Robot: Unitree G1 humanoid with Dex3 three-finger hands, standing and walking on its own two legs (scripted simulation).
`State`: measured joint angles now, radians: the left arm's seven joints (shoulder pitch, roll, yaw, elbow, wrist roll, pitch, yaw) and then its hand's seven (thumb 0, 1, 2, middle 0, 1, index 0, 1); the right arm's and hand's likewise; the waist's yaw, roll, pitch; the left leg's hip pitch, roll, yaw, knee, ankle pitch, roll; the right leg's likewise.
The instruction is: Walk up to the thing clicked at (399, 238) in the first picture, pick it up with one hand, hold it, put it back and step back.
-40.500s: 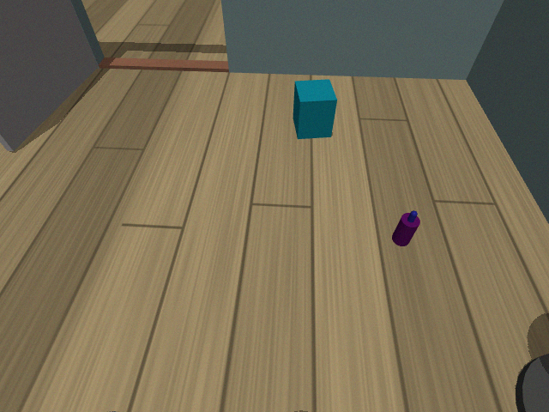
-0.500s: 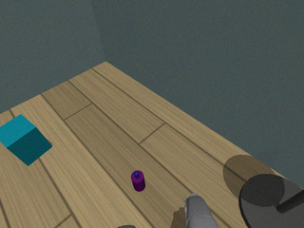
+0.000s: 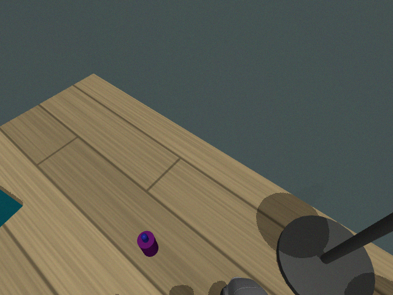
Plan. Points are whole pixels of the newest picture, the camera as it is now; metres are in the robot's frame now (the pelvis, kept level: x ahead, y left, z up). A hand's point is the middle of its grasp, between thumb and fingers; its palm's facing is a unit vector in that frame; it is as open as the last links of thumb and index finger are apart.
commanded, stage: walk up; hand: left
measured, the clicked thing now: (147, 242) +0.40 +0.22 -0.65
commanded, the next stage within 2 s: stand in 0.50 s
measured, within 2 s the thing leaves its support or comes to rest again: neither
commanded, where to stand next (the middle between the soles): +0.11 -0.02 m, yaw +9 degrees
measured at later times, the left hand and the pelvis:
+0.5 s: hand out of the picture +0.15 +0.33 -0.15, palm faces +0.02 -0.87 -0.49, open 7.4 cm; pelvis +0.02 +0.04 -0.02, yaw +3 degrees
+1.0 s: hand out of the picture +0.07 +0.31 -0.12, palm faces -0.01 -0.93 -0.38, open 7.4 cm; pelvis +0.00 +0.04 +0.02, yaw +1 degrees
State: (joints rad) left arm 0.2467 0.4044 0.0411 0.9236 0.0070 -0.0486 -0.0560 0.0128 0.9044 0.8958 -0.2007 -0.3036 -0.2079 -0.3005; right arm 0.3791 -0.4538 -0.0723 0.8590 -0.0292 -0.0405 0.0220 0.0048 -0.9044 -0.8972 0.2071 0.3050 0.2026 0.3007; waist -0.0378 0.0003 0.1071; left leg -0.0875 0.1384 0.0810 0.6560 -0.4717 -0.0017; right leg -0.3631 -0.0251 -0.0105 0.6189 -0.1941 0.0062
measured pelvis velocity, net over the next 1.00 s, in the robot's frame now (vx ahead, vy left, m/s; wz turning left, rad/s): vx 0.00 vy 0.04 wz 0.02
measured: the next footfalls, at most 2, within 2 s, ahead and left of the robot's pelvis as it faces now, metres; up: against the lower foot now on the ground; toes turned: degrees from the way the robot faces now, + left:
left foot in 0.48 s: +0.09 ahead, +0.18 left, +0.00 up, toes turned +0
right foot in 0.82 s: +0.07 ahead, -0.09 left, +0.00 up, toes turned +0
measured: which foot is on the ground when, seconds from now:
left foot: down 0.00-0.00, up 0.02-0.46, down 0.48-1.00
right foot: down 0.00-0.50, up 0.52-0.80, down 0.82-1.00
